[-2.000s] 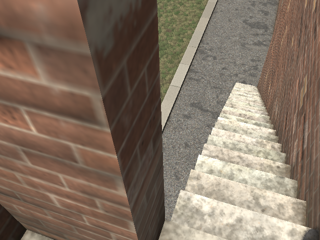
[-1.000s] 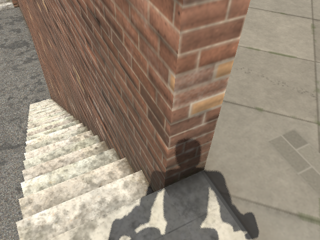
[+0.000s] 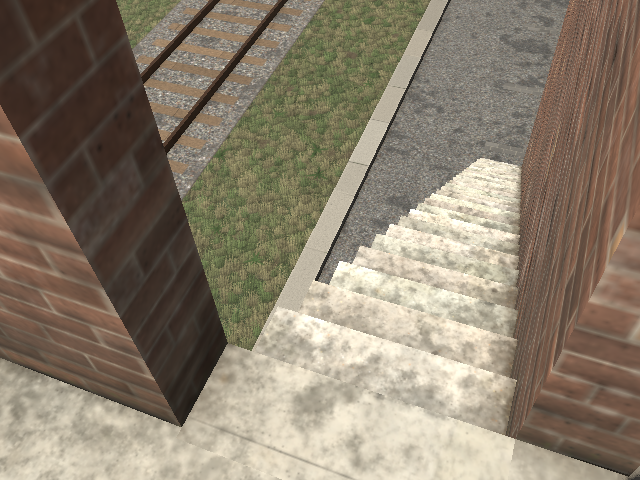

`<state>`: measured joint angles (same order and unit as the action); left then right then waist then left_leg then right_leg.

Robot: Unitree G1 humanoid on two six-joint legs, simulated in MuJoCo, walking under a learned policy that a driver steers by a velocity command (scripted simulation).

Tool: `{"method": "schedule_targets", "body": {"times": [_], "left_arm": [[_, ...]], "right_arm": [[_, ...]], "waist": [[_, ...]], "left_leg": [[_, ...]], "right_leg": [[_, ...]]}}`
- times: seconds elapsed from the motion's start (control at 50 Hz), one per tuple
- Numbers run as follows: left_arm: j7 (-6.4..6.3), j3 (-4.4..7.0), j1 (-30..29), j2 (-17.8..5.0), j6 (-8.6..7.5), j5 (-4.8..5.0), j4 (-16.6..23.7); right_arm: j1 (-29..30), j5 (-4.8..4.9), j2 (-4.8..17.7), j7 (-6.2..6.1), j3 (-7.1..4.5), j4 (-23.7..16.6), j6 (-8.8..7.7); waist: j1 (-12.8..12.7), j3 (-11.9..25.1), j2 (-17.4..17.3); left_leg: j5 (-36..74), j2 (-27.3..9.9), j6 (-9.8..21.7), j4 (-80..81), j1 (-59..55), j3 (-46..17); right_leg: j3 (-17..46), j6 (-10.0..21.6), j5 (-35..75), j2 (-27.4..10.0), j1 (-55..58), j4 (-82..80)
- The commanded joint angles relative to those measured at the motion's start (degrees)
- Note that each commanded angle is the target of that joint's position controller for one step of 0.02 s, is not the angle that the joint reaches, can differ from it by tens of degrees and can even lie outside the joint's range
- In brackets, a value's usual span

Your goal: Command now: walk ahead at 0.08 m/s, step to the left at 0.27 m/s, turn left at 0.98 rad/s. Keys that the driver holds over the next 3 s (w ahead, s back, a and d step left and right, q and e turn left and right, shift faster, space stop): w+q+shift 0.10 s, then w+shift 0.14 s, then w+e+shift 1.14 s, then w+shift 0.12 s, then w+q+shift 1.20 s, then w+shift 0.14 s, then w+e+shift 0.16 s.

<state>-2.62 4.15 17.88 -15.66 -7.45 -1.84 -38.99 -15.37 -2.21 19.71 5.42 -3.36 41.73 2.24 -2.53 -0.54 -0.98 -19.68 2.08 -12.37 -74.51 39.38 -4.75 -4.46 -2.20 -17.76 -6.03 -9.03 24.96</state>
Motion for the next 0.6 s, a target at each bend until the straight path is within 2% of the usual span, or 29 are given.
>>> {"method": "schedule_targets", "body": {"times": [0.02, 0.04, 0.06, 0.08, 0.12, 0.14, 0.18, 0.2, 0.22, 0.26, 0.3, 0.32, 0.34, 0.36, 0.38, 0.4, 0.42, 0.44, 0.46, 0.48, 0.5, 0.52, 0.54, 0.56, 0.58, 0.6], "left_arm": [[-1.60, 2.69, -2.64, -8.15, -2.18, -2.73, 4.90], [-1.35, 2.83, -0.88, -8.26, -2.19, -2.17, 3.16], [-1.07, 2.95, 0.74, -8.70, -2.26, -1.71, 2.03], [-0.76, 3.34, 2.05, -10.03, -2.46, -1.56, 0.92], [-0.40, 3.83, 5.92, -10.68, -2.58, -2.39, -1.24], [-0.35, 3.87, 6.97, -11.02, -2.52, -2.70, -2.12], [-0.55, 4.58, 8.26, -13.32, -1.71, -2.24, -3.43], [-0.79, 5.17, 8.62, -14.91, -1.19, -2.65, -3.71], [-1.10, 5.53, 8.17, -15.76, -0.53, -2.68, -3.73], [-1.53, 6.15, 7.46, -16.57, 0.62, -2.74, -3.47], [-1.68, 6.57, 4.90, -16.55, 2.18, -3.28, -2.10], [-1.60, 6.68, 3.75, -16.66, 3.12, -3.69, -1.67], [-1.35, 6.57, 0.99, -16.80, 4.12, -4.05, -1.53], [-0.85, 6.20, -1.29, -16.15, 5.01, -4.73, -0.76], [0.00, 4.98, -1.62, -11.66, 4.76, -7.41, 0.34], [2.43, 0.79, 1.48, 0.46, 1.63, -6.74, 5.06], [-1.06, 3.01, 0.65, -8.31, 3.54, 7.51, -2.33], [-2.06, 2.45, -1.11, -7.44, 4.12, 8.69, -2.67], [-2.73, 1.76, -0.89, -4.64, 4.61, 6.44, -3.49], [2.73, 0.74, -0.39, -2.63, -1.28, -0.51, -0.51], [3.80, 1.12, 2.28, -2.32, -1.23, -1.94, -2.32], [4.88, 0.54, 7.60, -1.13, -0.36, -1.78, -4.47], [5.97, 0.54, 8.86, -0.67, 0.62, -1.28, -4.63], [6.81, 0.44, 6.01, -0.68, 1.34, -0.74, -2.83], [7.69, -0.30, 2.94, 0.39, 1.99, -0.30, -1.06], [8.52, -1.19, 0.53, 1.47, 2.46, 0.03, 0.88]], "right_arm": [[-5.29, 1.19, -0.77, 1.69, 1.84, -1.77, 1.15], [-5.34, 1.58, -0.59, 1.78, 1.90, -1.70, 1.36], [-3.92, 1.52, -1.28, 1.82, 1.96, -1.95, 1.54], [-2.81, 1.09, -1.14, 2.01, 1.91, -2.23, 1.71], [-0.25, 1.27, -0.76, 2.30, 1.76, -2.91, 2.04], [1.46, 0.96, -1.05, 2.29, 1.81, -3.09, 2.09], [4.17, 0.52, -1.61, 2.49, 1.95, -2.40, 2.06], [5.59, 0.01, -1.63, 2.96, 1.99, -2.11, 1.98], [6.67, -0.04, -1.43, 3.12, 1.86, -1.38, 2.05], [8.52, -0.92, -2.39, 2.77, 2.02, -0.64, 2.26], [9.95, -1.50, -2.30, 1.75, 1.75, 0.43, 1.85], [10.12, -1.16, -2.44, 1.21, 1.64, 1.07, 1.57], [8.17, 0.19, -2.02, 0.70, 1.27, 2.32, 1.17], [4.83, 3.15, 0.56, 0.26, -0.12, 3.82, 0.43], [-4.46, 5.09, 6.77, -0.32, -3.14, 6.39, -0.64], [-15.26, 4.49, 13.90, -1.96, -4.76, 6.33, -2.34], [-15.17, 3.34, 13.30, -2.53, -4.88, 5.71, -1.65], [-13.91, 2.17, 11.06, -3.58, -3.90, 6.54, -2.03], [-10.26, 1.30, 9.37, -4.77, -3.40, 6.89, -1.72], [-0.21, 3.20, 3.24, -4.30, -1.38, 6.56, -2.96], [8.62, 2.97, -1.35, -3.51, -0.24, 3.33, -3.34], [15.24, 2.03, -4.15, -3.63, 0.87, 0.71, -3.11], [16.11, 1.59, -3.27, -4.03, 0.84, 0.50, -2.93], [14.50, 1.77, -0.90, -4.82, 0.44, 1.62, -2.95], [13.01, 1.55, 1.67, -5.76, -0.31, 2.67, -2.95], [12.15, 0.77, 3.99, -6.21, -0.97, 3.70, -3.01]], "waist": [[1.05, 2.46, 5.55], [0.56, 1.54, 5.16], [0.00, 0.07, 6.40], [-0.37, -1.82, 6.17], [-2.27, -2.75, 7.64], [-2.44, -3.64, 7.28], [-3.16, -5.24, 8.52], [-3.39, -6.03, 8.97], [-3.82, -6.45, 8.91], [-3.04, -5.91, 9.98], [-2.94, -5.92, 11.86], [-2.77, -5.05, 12.62], [-0.19, -3.60, 11.52], [2.82, 1.17, 10.14], [6.66, 9.62, 4.96], [8.18, 27.40, -14.72], [12.90, 8.11, -4.67], [11.12, 4.04, -6.91], [7.97, 3.29, -7.91], [0.45, 9.17, -22.55], [-3.96, 4.32, -15.68], [-6.54, 7.16, -11.36], [-6.82, 4.61, -8.11], [-6.01, 2.56, -4.94], [-4.50, 1.95, -4.48], [-3.64, 1.74, -4.19]], "left_leg": [[3.88, -5.72, -2.06, -11.83, 4.74, -3.01], [5.06, -7.51, -2.69, -11.61, 5.99, -5.09], [5.13, -9.01, -3.18, -11.33, 6.79, -5.22], [5.08, -9.71, -3.57, -10.54, 7.13, -4.48], [4.74, -10.52, -3.68, -7.54, 7.76, -3.97], [4.63, -11.18, -3.33, -3.06, 7.20, -4.44], [4.12, -11.80, -2.87, 8.12, 4.24, -3.86], [3.38, -12.33, -2.28, 13.89, 2.46, -3.86], [3.26, -12.34, -1.58, 18.22, 1.09, -3.87], [0.57, -11.59, 0.51, 27.02, -5.25, -3.32], [-1.66, -9.07, 3.97, 36.14, -11.24, -1.00], [-0.82, -7.46, 5.81, 40.56, -14.13, -0.29], [4.94, -5.29, 8.44, 48.33, -20.45, 0.76], [12.56, -0.80, 11.68, 55.05, -33.11, 4.10], [24.99, 0.73, 16.65, 51.84, -51.21, 2.86], [55.62, -13.41, 32.12, 45.24, -79.19, -10.71], [58.67, -22.11, 30.28, 47.07, -57.78, -12.62], [62.26, -20.16, 27.75, 47.47, -50.22, -8.49], [57.99, -19.38, 25.55, 48.44, -46.16, -5.56], [49.64, -19.08, 29.54, 55.69, -38.35, -3.97], [40.63, -21.70, 29.43, 58.80, -28.97, -3.65], [33.64, -21.06, 27.71, 61.09, -26.80, -2.02], [26.38, -20.98, 26.30, 62.98, -27.25, -1.67], [24.56, -21.00, 25.35, 63.07, -29.10, -0.55], [26.25, -20.80, 25.33, 62.34, -32.79, 1.45], [28.78, -20.80, 25.47, 61.71, -35.31, 3.01]], "right_leg": [[2.37, 14.09, 52.15, -16.27, 6.06, -5.41], [1.57, 14.41, 48.61, -17.88, 7.70, -7.24], [-0.03, 14.83, 46.61, -18.36, 9.01, -8.27], [-2.11, 14.50, 45.94, -17.72, 8.92, -8.52], [-3.76, 14.54, 43.04, -17.27, 11.91, -9.53], [-4.07, 14.13, 40.03, -17.76, 12.28, -10.69], [-4.94, 13.18, 35.12, -18.16, 13.06, -12.74], [-5.10, 12.86, 32.21, -19.13, 12.59, -13.56], [-4.83, 12.32, 29.65, -20.47, 12.64, -14.88], [-4.57, 10.77, 25.01, -21.80, 10.00, -16.75], [-3.68, 8.87, 20.65, -21.74, 6.78, -17.41], [-2.58, 8.82, 20.21, -22.15, 6.09, -17.08], [-2.63, 9.03, 21.95, -21.91, 3.87, -14.66], [-3.40, 9.52, 28.95, -19.23, -1.36, -9.14], [-7.98, 7.48, 27.33, -10.96, -10.65, 6.69], [-12.53, 3.47, -20.90, 4.77, -32.73, 30.50], [-3.74, 1.61, -30.17, 4.14, -39.55, 44.01], [3.27, 3.38, -27.54, 4.17, -38.23, 48.25], [5.19, 3.90, -23.83, 3.12, -36.76, 47.34], [1.74, 7.98, -18.07, 1.05, -29.83, 48.69], [1.90, 8.49, -16.53, 0.79, -23.57, 53.06], [2.36, 7.99, -11.96, 0.36, -19.70, 48.42], [3.47, 7.14, -8.95, 0.28, -18.57, 42.08], [3.82, 6.27, -7.01, 0.51, -18.95, 35.67], [3.78, 5.76, -5.74, 0.73, -20.24, 30.19], [4.15, 5.75, -4.23, 0.61, -21.01, 25.48]]}}
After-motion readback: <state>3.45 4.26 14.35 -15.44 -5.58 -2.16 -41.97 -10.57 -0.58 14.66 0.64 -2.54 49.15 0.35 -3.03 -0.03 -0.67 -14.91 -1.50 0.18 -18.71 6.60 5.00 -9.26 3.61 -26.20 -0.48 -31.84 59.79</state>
